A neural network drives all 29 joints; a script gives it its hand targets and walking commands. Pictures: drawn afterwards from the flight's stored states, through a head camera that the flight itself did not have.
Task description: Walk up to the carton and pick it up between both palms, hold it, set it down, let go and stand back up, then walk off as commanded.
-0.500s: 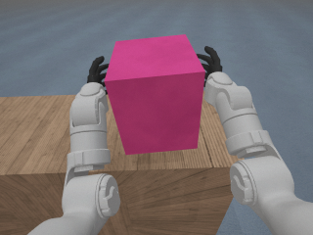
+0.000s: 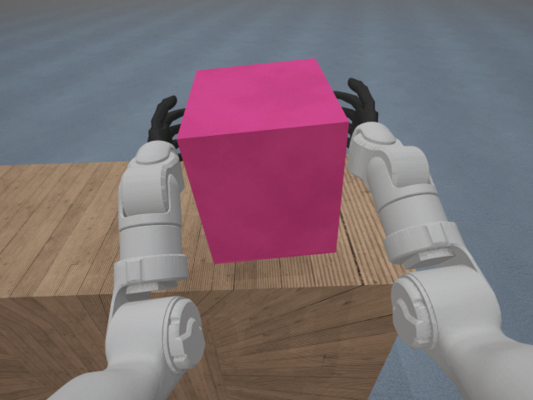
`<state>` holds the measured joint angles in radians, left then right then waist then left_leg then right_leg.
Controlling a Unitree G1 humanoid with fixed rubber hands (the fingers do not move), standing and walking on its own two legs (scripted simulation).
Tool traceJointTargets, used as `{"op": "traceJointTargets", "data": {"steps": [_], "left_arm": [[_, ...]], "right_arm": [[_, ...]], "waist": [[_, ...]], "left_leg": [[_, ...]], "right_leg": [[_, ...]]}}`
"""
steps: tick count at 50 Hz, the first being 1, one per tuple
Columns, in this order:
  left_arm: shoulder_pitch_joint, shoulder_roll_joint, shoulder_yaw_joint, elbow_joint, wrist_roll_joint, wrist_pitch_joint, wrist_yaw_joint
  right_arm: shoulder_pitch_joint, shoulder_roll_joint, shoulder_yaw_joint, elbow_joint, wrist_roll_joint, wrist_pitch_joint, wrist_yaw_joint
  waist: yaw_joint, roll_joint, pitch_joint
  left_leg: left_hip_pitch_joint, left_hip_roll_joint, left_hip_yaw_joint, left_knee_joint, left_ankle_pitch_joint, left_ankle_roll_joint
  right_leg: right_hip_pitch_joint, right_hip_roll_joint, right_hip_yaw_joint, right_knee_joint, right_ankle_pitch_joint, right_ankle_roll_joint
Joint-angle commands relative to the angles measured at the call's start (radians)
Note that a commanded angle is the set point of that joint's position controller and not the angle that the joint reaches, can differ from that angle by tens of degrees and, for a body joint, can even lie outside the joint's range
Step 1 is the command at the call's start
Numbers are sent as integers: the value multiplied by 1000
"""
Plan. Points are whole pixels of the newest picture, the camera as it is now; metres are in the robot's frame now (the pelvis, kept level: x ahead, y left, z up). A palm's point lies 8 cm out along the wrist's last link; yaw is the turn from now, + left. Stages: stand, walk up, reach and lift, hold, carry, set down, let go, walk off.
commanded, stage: hold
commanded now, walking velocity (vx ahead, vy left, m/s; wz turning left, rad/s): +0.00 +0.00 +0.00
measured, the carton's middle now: (265, 160) +0.40 +0.01 +0.21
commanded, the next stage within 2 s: set down in 0.72 s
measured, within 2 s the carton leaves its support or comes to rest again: neither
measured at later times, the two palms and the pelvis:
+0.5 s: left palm (164, 151) +0.37 +0.15 +0.25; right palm (362, 133) +0.38 -0.12 +0.26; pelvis +0.00 +0.00 +0.00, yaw +0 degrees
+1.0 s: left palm (159, 143) +0.38 +0.16 +0.26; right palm (358, 121) +0.39 -0.12 +0.28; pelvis +0.00 +0.00 +0.00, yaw +0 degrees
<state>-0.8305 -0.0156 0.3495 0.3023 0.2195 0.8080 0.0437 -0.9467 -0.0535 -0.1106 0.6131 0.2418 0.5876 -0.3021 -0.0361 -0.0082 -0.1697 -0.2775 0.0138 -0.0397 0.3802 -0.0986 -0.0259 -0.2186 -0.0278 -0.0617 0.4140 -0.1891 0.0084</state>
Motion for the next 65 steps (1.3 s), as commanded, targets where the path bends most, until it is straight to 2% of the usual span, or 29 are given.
{"op": "traceJointTargets", "data": {"steps": [1,7,8,11,15,16,32,33,35,36,37,38,40,41,43,44,45,47,49,50,51,52,53,54,58,59,61,64,65], "left_arm": [[-804,-578,-511,-210,-199,-76,-152],[-782,-572,-503,-203,-182,-71,-152],[-771,-563,-490,-179,-176,-68,-154],[-793,-578,-505,-201,-187,-73,-152],[-802,-566,-499,-188,-187,-74,-152],[-794,-576,-510,-208,-193,-75,-149],[-790,-574,-505,-193,-186,-72,-151],[-790,-582,-516,-215,-197,-75,-151],[-799,-584,-520,-224,-200,-75,-149],[-789,-573,-511,-212,-195,-72,-151],[-781,-582,-503,-230,-203,-57,-152],[-806,-575,-495,-220,-207,-59,-153],[-822,-577,-481,-175,-197,-71,-158],[-839,-581,-482,-166,-203,-79,-160],[-860,-585,-464,-133,-187,-103,-163],[-877,-576,-441,-108,-173,-124,-165],[-897,-564,-412,-76,-150,-142,-171],[-945,-532,-340,-9,-107,-194,-180],[-935,-476,-234,86,-34,-241,-195],[-913,-456,-194,149,2,-263,-208],[-908,-449,-179,190,17,-285,-214],[-870,-442,-162,233,36,-298,-221],[-854,-446,-161,248,48,-311,-226],[-833,-440,-155,272,61,-322,-229],[-795,-477,-205,267,59,-348,-225],[-778,-483,-206,269,58,-354,-220],[-767,-505,-248,244,52,-362,-212],[-783,-550,-315,197,38,-379,-194],[-784,-561,-333,193,23,-386,-187]], "right_arm": [[-784,620,359,-264,168,-34,120],[-768,621,364,-255,171,-33,118],[-771,617,362,-252,166,-29,117],[-775,615,357,-251,168,-33,119],[-780,620,357,-246,165,-33,120],[-780,625,367,-263,174,-37,121],[-769,616,355,-243,163,-30,117],[-779,623,368,-276,172,-37,118],[-769,619,365,-271,172,-34,116],[-773,623,365,-268,170,-34,114],[-843,672,448,-299,197,-37,112],[-857,661,427,-297,194,-35,107],[-865,660,398,-259,173,-51,112],[-878,649,368,-248,154,-58,114],[-901,652,331,-204,117,-89,125],[-922,657,305,-188,89,-115,132],[-922,658,271,-132,54,-133,140],[-964,657,184,-89,-33,-199,161],[-895,635,71,22,-134,-260,185],[-866,613,13,59,-187,-296,197],[-837,594,-32,114,-222,-324,208],[-816,582,-51,140,-242,-352,215],[-794,565,-57,169,-254,-377,221],[-785,560,-60,191,-262,-399,228],[-813,537,-32,147,-251,-487,235],[-805,543,-21,152,-245,-499,237],[-807,528,-4,125,-236,-528,236],[-816,522,12,92,-229,-563,239],[-835,518,23,79,-227,-574,241]], "waist": [[-97,48,-456],[-89,49,-438],[-84,34,-425],[-94,51,-439],[-89,42,-432],[-85,44,-455],[-94,47,-431],[-93,42,-469],[-100,58,-459],[-96,46,-446],[-70,31,-492],[-76,30,-479],[-68,35,-446],[-77,34,-446],[-65,43,-439],[-57,30,-429],[-51,28,-398],[-32,-2,-372],[-18,-26,-308],[-23,-34,-271],[-31,-25,-256],[-25,-26,-243],[-31,-7,-237],[-25,-12,-224],[-29,20,-260],[-20,23,-264],[-27,58,-310],[-33,98,-364],[-28,95,-393]], "left_leg": [[380,-47,25,-20,65,-18],[376,-48,25,-17,70,-16],[376,-46,26,-24,56,-12],[377,-47,25,-20,67,-20],[365,-48,26,-23,39,-16],[375,-46,24,-18,71,-18],[377,-45,24,-24,50,-19],[386,-45,24,-17,80,-21],[390,-47,25,-11,86,-23],[380,-48,26,-14,78,-18],[436,-54,43,-22,187,-14],[426,-55,39,-23,173,-16],[411,-54,41,-27,140,-18],[406,-52,42,-32,119,-22],[398,-52,45,-37,84,-21],[395,-51,49,-42,47,-16],[388,-49,52,-52,2,-9],[362,-44,61,-75,-96,10],[352,-45,79,-95,-152,30],[353,-45,87,-105,-172,35],[361,-43,96,-112,-168,33],[365,-44,103,-114,-140,35],[385,-48,107,-109,-94,31],[397,-48,110,-110,-64,34],[447,-53,115,-70,128,14],[460,-51,119,-64,158,13],[493,-51,115,-43,241,-5],[550,-41,104,-18,323,-30],[573,-37,102,-12,349,-37]], "right_leg": [[179,107,32,-138,125,39],[183,107,31,-136,126,41],[179,106,32,-142,115,42],[181,108,31,-137,122,37],[171,106,32,-141,98,40],[182,111,31,-132,127,38],[169,108,31,-140,106,38],[189,111,29,-135,137,38],[181,108,31,-135,141,39],[184,106,31,-136,139,41],[255,132,24,-123,278,45],[251,129,26,-125,266,50],[228,123,27,-134,217,44],[212,123,24,-140,189,42],[195,116,21,-147,147,36],[179,111,18,-152,107,34],[159,103,17,-163,53,32],[129,87,11,-176,-65,30],[141,73,-2,-184,-139,30],[144,66,-13,-187,-166,31],[152,63,-15,-184,-160,32],[181,62,-20,-181,-131,36],[203,62,-25,-175,-79,37],[213,62,-28,-173,-42,42],[248,73,-51,-152,105,46],[255,72,-49,-150,124,49],[271,76,-58,-141,178,46],[260,77,-69,-138,199,40],[253,81,-72,-137,201,36]]}}
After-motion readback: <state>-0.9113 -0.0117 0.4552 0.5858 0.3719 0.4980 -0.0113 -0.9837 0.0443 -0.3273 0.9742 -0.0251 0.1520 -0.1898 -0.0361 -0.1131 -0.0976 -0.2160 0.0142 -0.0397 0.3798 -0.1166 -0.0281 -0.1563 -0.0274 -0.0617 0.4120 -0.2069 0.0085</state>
